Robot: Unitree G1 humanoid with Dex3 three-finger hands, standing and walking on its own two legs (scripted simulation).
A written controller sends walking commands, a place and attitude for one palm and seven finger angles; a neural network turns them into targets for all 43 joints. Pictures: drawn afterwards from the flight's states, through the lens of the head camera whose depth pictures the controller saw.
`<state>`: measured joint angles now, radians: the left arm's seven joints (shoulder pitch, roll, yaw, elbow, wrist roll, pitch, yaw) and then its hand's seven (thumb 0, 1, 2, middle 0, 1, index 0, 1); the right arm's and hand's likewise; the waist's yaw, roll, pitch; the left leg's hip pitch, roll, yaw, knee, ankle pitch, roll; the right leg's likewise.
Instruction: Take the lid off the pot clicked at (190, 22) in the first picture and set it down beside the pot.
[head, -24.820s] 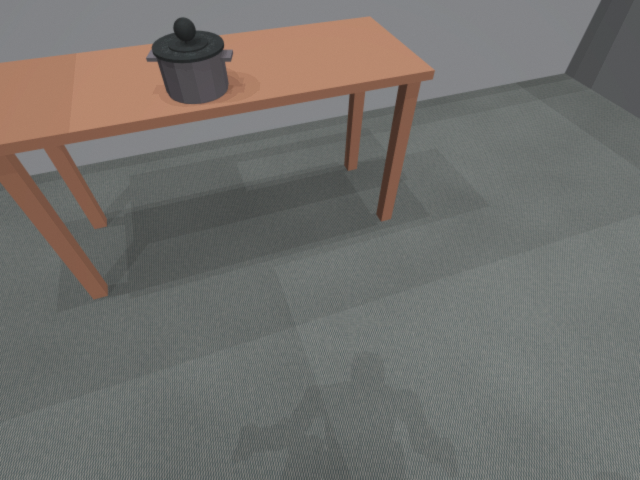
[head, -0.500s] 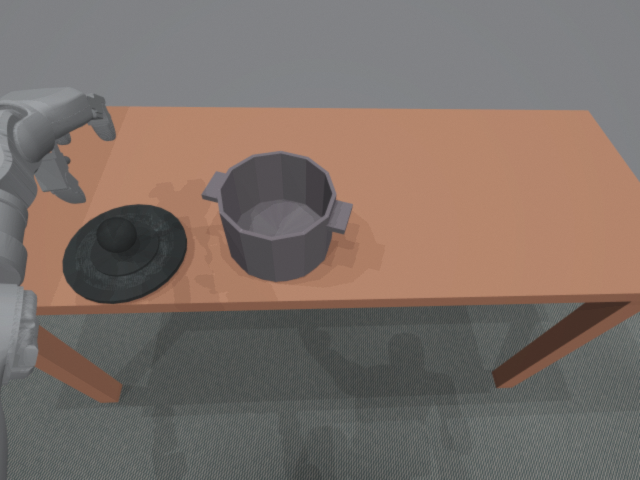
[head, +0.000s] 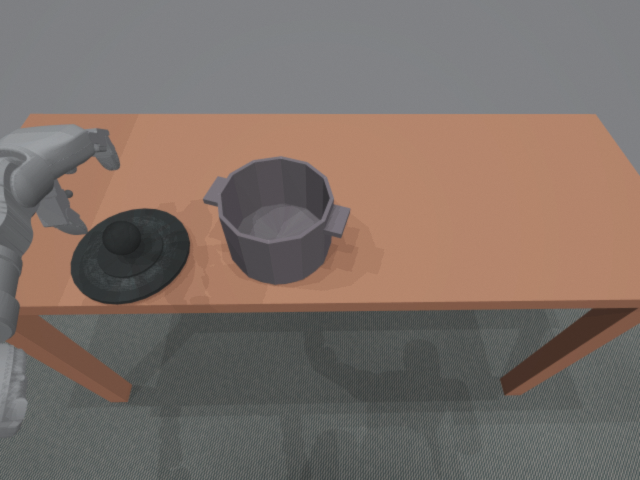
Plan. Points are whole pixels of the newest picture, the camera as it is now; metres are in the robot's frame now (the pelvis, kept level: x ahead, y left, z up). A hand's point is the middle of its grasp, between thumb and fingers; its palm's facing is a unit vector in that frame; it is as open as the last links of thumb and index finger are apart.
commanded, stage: draw the hand back to the body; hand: left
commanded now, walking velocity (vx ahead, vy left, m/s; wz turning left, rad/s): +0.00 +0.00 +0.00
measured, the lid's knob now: (122, 237) +0.47 +0.31 -0.03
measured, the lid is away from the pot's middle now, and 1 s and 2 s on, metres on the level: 0.25 0.25 0.25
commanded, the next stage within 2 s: step back with the hand held close in 1.86 s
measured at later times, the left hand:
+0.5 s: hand (94, 182) +0.40 +0.24 +0.17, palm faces +0.38 -0.88 -0.28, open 10.4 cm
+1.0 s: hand (88, 251) +0.31 +0.22 +0.17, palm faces +0.43 -0.86 -0.28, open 8.1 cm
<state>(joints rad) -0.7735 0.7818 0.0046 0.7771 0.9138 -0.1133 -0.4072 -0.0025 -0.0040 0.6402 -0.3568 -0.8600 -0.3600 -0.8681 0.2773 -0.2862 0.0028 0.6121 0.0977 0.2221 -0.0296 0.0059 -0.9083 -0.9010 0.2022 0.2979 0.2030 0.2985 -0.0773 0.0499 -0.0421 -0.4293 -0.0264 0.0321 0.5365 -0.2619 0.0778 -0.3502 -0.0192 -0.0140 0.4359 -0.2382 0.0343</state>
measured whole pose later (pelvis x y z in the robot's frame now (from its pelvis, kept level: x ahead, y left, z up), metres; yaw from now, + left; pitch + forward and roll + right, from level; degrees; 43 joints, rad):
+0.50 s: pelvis +0.02 -0.03 +0.01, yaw -1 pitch +1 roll -1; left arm -0.34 0.46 0.33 0.33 -0.03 -0.08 0.08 0.00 0.15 0.68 -0.33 -0.76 -0.33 -0.77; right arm 0.24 -0.26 0.03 0.64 0.05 -0.02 -0.05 0.01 -0.91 -0.90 0.20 0.30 0.21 0.30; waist -0.02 0.02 0.01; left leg -0.20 0.01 0.04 0.46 -0.28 0.03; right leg -0.14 0.02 0.00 0.38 -0.26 0.00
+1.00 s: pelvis +0.01 -0.05 +0.01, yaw +0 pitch -2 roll +0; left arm -0.01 0.38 0.33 0.02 -0.09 -0.07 0.09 0.01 0.70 0.84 -0.24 -0.42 -0.24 -0.43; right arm 0.17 -0.25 0.02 0.65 0.05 -0.05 -0.06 0.01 -0.91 -0.90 0.20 0.30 0.20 0.30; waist 0.02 0.06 0.02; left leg -0.13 0.02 0.02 0.43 -0.26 0.00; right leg -0.08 0.03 -0.02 0.38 -0.26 -0.03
